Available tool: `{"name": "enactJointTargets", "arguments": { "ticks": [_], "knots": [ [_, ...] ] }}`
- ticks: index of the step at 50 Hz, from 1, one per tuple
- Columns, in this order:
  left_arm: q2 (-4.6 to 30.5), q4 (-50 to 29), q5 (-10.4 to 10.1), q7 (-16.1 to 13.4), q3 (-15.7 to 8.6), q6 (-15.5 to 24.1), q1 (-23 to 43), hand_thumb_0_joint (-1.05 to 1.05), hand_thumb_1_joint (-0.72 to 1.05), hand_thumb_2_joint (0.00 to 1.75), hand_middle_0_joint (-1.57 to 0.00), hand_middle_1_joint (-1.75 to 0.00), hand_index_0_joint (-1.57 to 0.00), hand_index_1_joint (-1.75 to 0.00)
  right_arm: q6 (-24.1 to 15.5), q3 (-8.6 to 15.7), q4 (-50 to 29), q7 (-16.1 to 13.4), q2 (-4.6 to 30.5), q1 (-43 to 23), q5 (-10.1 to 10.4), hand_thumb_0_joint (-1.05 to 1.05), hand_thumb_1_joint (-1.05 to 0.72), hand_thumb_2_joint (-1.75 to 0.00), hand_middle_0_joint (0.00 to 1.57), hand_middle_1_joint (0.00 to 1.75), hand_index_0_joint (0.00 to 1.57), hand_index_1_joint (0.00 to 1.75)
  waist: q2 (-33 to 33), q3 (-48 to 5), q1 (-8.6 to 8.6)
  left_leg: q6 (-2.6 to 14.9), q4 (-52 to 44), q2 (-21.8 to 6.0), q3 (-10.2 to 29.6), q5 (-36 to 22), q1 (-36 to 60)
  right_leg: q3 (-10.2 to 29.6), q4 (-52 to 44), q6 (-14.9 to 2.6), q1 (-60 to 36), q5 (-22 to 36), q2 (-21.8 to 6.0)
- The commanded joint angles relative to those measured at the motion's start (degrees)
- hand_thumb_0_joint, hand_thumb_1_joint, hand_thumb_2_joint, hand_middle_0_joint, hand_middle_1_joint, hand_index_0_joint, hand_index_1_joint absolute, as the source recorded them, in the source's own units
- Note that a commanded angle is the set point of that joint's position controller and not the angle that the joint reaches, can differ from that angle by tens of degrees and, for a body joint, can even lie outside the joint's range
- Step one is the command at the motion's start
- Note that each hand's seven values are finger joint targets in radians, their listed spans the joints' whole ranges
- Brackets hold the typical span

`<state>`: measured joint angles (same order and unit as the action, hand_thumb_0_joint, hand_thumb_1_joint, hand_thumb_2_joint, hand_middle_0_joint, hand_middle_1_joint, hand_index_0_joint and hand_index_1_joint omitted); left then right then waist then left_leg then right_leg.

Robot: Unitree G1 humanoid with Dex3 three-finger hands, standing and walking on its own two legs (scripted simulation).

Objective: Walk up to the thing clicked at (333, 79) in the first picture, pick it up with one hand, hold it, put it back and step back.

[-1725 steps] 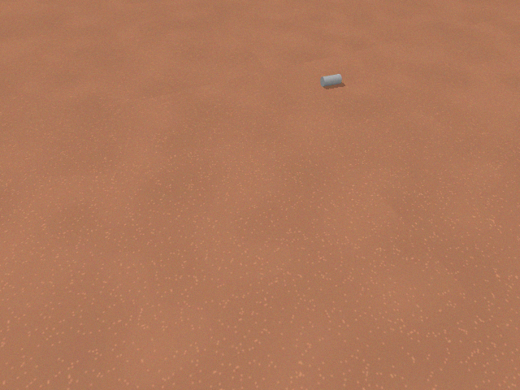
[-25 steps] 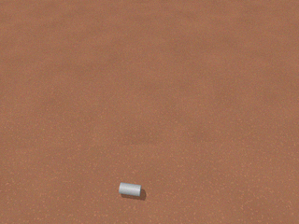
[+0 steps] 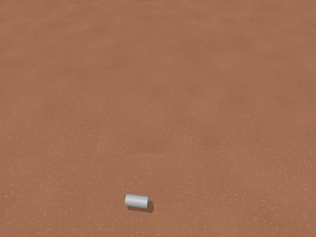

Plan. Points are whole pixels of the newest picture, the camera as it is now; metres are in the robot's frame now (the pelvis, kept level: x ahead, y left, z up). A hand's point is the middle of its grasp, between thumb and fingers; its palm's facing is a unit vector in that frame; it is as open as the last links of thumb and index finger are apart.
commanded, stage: stand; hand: left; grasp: from above
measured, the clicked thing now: (137, 201) +0.45 +0.15 -0.75
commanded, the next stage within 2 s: step back in 0.74 s
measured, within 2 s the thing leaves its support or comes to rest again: neither
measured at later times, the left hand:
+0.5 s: hand out of the picture +0.08 +0.25 -0.16, palm faces +0.01 -0.94 -0.34, open 7.4 cm
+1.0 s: hand out of the picture +0.08 +0.29 -0.17, palm faces +0.00 -0.92 -0.38, open 7.4 cm
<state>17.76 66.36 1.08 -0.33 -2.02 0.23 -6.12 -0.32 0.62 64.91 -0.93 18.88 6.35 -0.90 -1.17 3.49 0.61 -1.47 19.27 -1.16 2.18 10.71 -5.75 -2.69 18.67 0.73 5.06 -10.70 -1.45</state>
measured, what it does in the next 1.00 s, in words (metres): stands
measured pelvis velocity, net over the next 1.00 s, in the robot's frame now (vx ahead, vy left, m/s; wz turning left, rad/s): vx -0.04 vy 0.02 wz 0.01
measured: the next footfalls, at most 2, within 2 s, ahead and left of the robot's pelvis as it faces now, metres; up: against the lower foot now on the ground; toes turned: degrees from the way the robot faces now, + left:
right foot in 1.48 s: -0.11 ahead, -0.08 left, +0.00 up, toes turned -3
left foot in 1.84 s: -0.19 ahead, +0.17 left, +0.00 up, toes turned -3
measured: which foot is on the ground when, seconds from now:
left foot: down 0.00-1.00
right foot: down 0.00-1.00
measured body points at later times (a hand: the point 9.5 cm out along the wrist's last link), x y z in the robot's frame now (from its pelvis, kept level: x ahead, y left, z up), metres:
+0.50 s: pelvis +0.00 +0.00 +0.00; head +0.01 -0.01 +0.45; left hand +0.08 +0.30 -0.13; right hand +0.08 -0.30 -0.14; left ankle +0.00 +0.14 -0.75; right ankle +0.00 -0.13 -0.75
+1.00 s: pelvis -0.04 +0.02 -0.02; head +0.02 +0.03 +0.43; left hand +0.08 +0.34 -0.14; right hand +0.05 -0.31 -0.14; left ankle -0.04 +0.13 -0.73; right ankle +0.00 -0.12 -0.75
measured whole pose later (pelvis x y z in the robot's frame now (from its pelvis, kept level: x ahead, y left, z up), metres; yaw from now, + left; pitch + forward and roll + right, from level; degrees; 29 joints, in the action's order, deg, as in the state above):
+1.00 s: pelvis -0.04 +0.02 -0.02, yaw +1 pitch -1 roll +0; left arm 21.3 56.3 1.3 -0.5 -3.9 -2.0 -2.9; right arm 2.9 3.3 56.7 0.7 23.2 5.4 0.3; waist 0.4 9.0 -0.5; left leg 2.2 46.0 2.2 2.0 25.2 -19.7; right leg -1.9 33.2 1.0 17.0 -14.7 -4.1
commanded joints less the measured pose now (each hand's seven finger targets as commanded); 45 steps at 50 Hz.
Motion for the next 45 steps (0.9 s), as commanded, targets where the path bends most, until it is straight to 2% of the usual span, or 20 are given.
{"name": "enactJointTargets", "arguments": {
  "ticks": [1, 2, 8, 10, 12, 18, 28, 36, 37, 38, 39, 41, 43, 44, 45],
  "knots": [
    [12.0, -3.5, -0.2, -1.0, -2.0, 1.2, 2.2, 0.0, 0.9, 0.9, -0.2, -0.3, -0.2, -0.3, -1.0, 1.7, -3.2, -0.4, 10.9, -1.4, -0.1, 0.0, -0.9, -0.9, 0.2, 0.3, 0.2, 0.3, 1.2, -3.3, -0.42, 2.5, -2.9, -5.4, 4.1, -7.8, -1.6, 5.3, -3.0, -1.2, -1.5, 6.6, -6.0],
    [11.9, -3.7, -0.2, -0.9, -1.9, 1.2, 2.2, 0.0, 0.9, 0.9, -0.2, -0.3, -0.2, -0.3, -1.1, 1.7, -3.2, -0.4, 11.1, -1.6, -0.1, 0.0, -0.9, -0.9, 0.2, 0.3, 0.2, 0.3, 0.6, -3.8, -0.24, 2.72, -2.8, -5.6, 4.1, -8.8, -1.3, 5.4, -2.8, -1.32, -1.9, 8.1, -6.2],
    [12.3, -3.8, -0.2, -0.7, -1.9, 1.2, 2.2, 0.0, 0.9, 0.9, -0.2, -0.3, -0.2, -0.3, -1.3, 1.8, -3.2, -0.3, 11.3, -1.8, -0.1, 0.0, -0.9, -0.9, 0.2, 0.3, 0.2, 0.3, 0.9, -3.8, -0.25, 2.41, -2.7, -5.7, 4.1, -8.8, -0.5, 5.4, -2.8, -1.48, -0.9, 6.6, -6.1],
    [12.2, -3.6, -0.2, -0.7, -1.8, 1.2, 1.9, 0.0, 0.9, 0.9, -0.2, -0.3, -0.2, -0.3, -1.1, 1.7, -3.2, -0.2, 11.4, -2.0, 0.0, 0.0, -0.9, -0.9, 0.2, 0.3, 0.2, 0.3, 0.7, -3.3, -0.22, 2.56, -3.1, -5.5, 4.3, -6.6, -1.3, 5.4, -3.1, -1.3, -1.1, 5.6, -6.0],
    [12.5, -3.9, -0.2, -0.7, -1.8, 1.4, 2.1, 0.0, 0.9, 0.9, -0.2, -0.3, -0.2, -0.3, -1.1, 1.8, -3.5, -0.2, 11.6, -1.9, 0.0, 0.0, -0.9, -0.9, 0.2, 0.3, 0.2, 0.3, 1.3, -4.8, -0.4, 2.79, -2.5, -5.8, 4.0, -9.1, 0.0, 5.4, -2.7, -1.45, -1.7, 8.4, -6.3],
    [12.6, -4.1, -0.3, -0.8, -1.7, 1.5, 2.0, 0.0, 0.9, 0.9, -0.2, -0.3, -0.2, -0.3, -1.3, 1.6, -3.4, -0.2, 11.7, -1.6, 0.0, 0.0, -0.9, -0.9, 0.2, 0.3, 0.2, 0.3, 0.8, -5.1, -0.36, 2.63, -2.5, -6.0, 3.9, -11.8, -0.3, 5.3, -2.1, -1.25, -2.6, 11.1, -6.3],
    [12.9, -4.3, -0.3, -0.6, -1.6, 1.4, 1.9, 0.0, 0.9, 0.9, -0.2, -0.3, -0.2, -0.3, -1.1, 1.5, -3.4, -0.1, 11.9, -1.8, 0.0, 0.0, -0.9, -0.9, 0.2, 0.3, 0.2, 0.3, 0.4, -3.5, -0.12, 2.34, -3.6, -5.7, 4.1, -7.5, -1.3, 5.3, -3.0, -1.32, -1.4, 6.4, -6.1],
    [13.1, -4.8, -0.3, -0.6, -1.4, 1.5, 2.2, 0.0, 0.9, 0.9, -0.2, -0.3, -0.2, -0.3, -1.2, 1.5, -3.4, 0.0, 12.0, -1.6, 0.0, 0.0, -0.9, -0.9, 0.2, 0.3, 0.2, 0.3, 0.6, -4.1, -0.51, 2.26, -3.2, -5.7, 4.0, -8.5, -1.0, 5.5, -2.9, -1.51, -1.1, 7.4, -6.3],
    [17.6, -5.8, -1.4, -0.8, -4.0, 1.0, 2.5, 0.0, 0.9, 0.9, -0.2, -0.3, -0.2, -0.3, -0.1, 2.8, -4.5, 0.5, 15.6, -3.5, 0.6, 0.0, -0.9, -0.9, 0.2, 0.3, 0.2, 0.3, 1.5, 1.9, -0.44, 3.67, 3.1, -4.8, 4.5, -16.9, -5.7, 6.1, 1.8, -2.1, 3.0, 16.5, -5.9],
    [17.1, -6.4, -1.7, -1.1, -4.2, 0.8, 1.1, 0.0, 0.9, 0.9, -0.2, -0.3, -0.2, -0.3, 0.1, 2.7, -5.3, 0.5, 14.2, -2.9, 1.0, 0.0, -0.9, -0.9, 0.2, 0.3, 0.2, 0.3, 1.8, 0.1, -0.48, 3.75, 5.3, -4.5, 3.5, -19.3, -5.4, 5.7, 2.9, -2.98, 2.7, 18.7, -6.0],
    [16.9, -7.5, -1.6, -1.1, -4.4, 0.7, 0.6, 0.0, 0.9, 0.9, -0.2, -0.3, -0.2, -0.3, 0.3, 2.9, -6.0, 0.6, 14.3, -2.1, 1.3, 0.0, -0.9, -0.9, 0.2, 0.3, 0.2, 0.3, 1.6, -2.9, -0.74, 4.22, 7.4, -4.3, 3.2, -20.5, -4.5, 6.1, 4.2, -3.84, 1.7, 20.5, -6.5],
    [17.0, -9.4, -1.5, -1.1, -4.8, 0.3, 1.6, 0.0, 0.9, 0.9, -0.2, -0.3, -0.2, -0.3, 0.9, 3.4, -7.3, 0.7, 13.7, -0.8, 1.3, 0.0, -0.9, -0.9, 0.2, 0.3, 0.2, 0.3, 3.9, -7.5, -1.18, 4.38, 13.2, -2.5, 1.7, -18.3, -3.9, 7.9, 5.0, -6.66, 1.8, 21.6, -8.7],
    [17.7, -11.5, -1.2, -1.1, -5.0, -0.1, 3.1, 0.0, 0.9, 0.9, -0.2, -0.3, -0.2, -0.3, 1.5, 3.7, -8.3, 0.8, 13.2, 0.0, 1.3, 0.0, -0.9, -0.9, 0.2, 0.3, 0.2, 0.3, 6.3, -8.6, -1.37, 3.65, 18.7, 0.1, -0.3, -11.3, -4.9, 11.0, 4.6, -9.74, 3.9, 22.1, -12.5],
    [18.3, -12.6, -0.9, -1.2, -5.2, -0.4, 4.6, 0.0, 0.9, 0.9, -0.2, -0.3, -0.2, -0.3, 2.0, 4.0, -8.8, 0.8, 13.1, 0.4, 1.2, 0.0, -0.9, -0.9, 0.2, 0.3, 0.2, 0.3, 8.4, -7.7, -1.47, 3.37, 24.1, 2.4, -0.8, -1.9, -5.9, 13.1, 3.6, -12.0, 6.8, 21.0, -15.2],
    [18.5, -13.9, -0.4, -1.3, -5.3, -0.6, 5.8, 0.0, 0.9, 0.9, -0.2, -0.3, -0.2, -0.3, 2.6, 4.2, -9.4, 1.0, 12.6, 1.2, 1.0, 0.0, -0.9, -0.9, 0.2, 0.3, 0.2, 0.3, 10.9, -6.6, -1.73, 3.57, 29.0, 3.9, -0.6, 11.2, -7.8, 14.6, 3.2, -14.0, 8.9, 20.4, -17.8]
  ]
}}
